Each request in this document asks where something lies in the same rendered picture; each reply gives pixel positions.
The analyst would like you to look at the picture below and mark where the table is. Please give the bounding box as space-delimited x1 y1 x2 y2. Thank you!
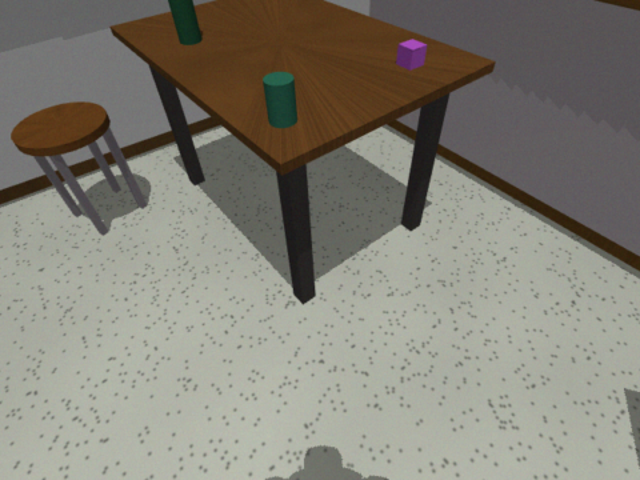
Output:
110 0 495 304

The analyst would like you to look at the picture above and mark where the stool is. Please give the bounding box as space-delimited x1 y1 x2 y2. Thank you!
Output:
11 102 148 236

